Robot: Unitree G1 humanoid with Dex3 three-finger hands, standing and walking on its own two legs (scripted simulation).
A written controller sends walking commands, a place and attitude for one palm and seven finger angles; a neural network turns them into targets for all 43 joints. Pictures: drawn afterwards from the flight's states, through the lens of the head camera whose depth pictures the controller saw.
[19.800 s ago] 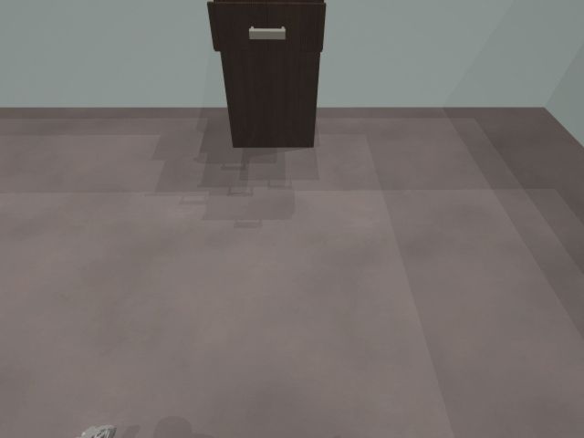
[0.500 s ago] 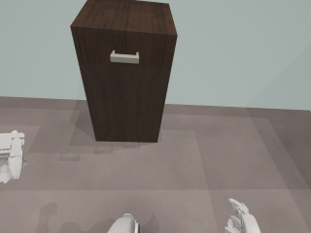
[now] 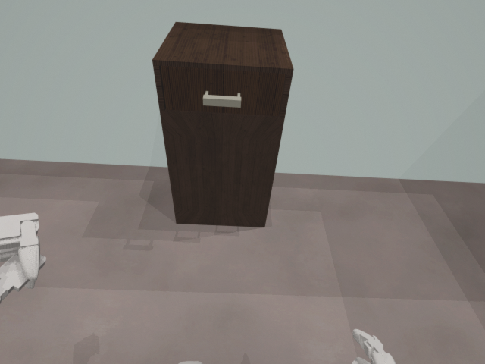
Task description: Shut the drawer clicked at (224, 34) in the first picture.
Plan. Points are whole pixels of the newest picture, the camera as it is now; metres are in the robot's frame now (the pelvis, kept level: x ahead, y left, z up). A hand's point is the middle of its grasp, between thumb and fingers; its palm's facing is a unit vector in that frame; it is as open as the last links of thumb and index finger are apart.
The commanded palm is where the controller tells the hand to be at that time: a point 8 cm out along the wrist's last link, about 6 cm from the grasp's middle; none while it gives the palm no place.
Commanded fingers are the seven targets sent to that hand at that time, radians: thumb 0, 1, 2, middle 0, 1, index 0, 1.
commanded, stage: stop stepping back and stand still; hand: left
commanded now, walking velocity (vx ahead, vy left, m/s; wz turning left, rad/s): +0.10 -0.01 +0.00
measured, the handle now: (222, 97) +0.96 +0.15 -0.01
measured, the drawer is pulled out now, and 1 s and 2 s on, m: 0.00 0.00 0.00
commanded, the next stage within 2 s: let the arm hang, fingers relaxed in 1.02 s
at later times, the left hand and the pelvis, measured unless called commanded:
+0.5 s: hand (37, 275) +0.16 +0.26 +0.16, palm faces +0.46 -0.76 -0.45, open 3.2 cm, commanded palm +0.11 +0.30 +0.18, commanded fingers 0.00 0.90 0.90 -1.40 -1.60 -1.40 -1.60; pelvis +0.00 +0.01 +0.00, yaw +5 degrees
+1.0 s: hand (39, 248) +0.20 +0.28 +0.16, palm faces +0.40 -0.78 -0.48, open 3.2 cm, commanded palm +0.14 +0.31 +0.18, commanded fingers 0.00 0.90 0.90 -1.40 -1.60 -1.40 -1.60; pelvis +0.03 +0.03 +0.00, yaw +4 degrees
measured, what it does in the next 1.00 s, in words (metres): steps on the spot: left foot, then left foot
